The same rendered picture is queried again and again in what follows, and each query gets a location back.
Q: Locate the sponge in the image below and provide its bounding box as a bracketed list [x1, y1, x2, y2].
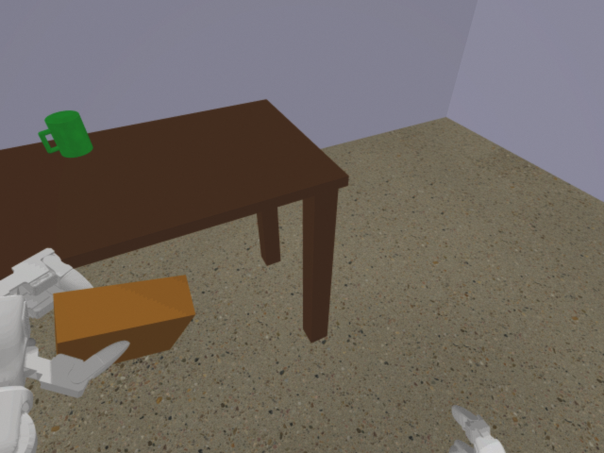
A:
[53, 275, 195, 363]

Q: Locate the table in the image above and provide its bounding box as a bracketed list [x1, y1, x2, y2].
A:
[0, 99, 349, 343]

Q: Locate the left robot forearm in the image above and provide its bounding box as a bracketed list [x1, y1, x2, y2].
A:
[0, 386, 38, 453]

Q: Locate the left robot hand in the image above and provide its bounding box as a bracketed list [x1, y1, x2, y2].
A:
[0, 248, 130, 398]

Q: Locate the right robot hand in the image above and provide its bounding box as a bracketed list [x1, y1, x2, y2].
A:
[448, 405, 506, 453]

